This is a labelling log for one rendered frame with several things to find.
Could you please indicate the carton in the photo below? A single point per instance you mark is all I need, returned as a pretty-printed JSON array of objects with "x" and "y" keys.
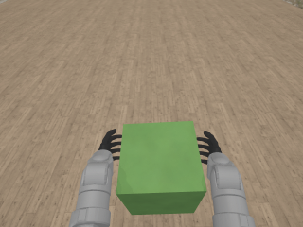
[{"x": 160, "y": 169}]

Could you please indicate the left robot hand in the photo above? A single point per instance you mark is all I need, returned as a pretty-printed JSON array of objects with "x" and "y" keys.
[{"x": 107, "y": 145}]

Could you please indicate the left robot forearm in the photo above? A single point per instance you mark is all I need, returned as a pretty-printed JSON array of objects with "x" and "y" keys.
[{"x": 92, "y": 209}]

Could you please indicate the right robot forearm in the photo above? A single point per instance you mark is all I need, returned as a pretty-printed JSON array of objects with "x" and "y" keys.
[{"x": 227, "y": 192}]

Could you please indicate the right robot hand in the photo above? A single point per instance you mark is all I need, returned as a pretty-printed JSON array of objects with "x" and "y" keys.
[{"x": 212, "y": 148}]

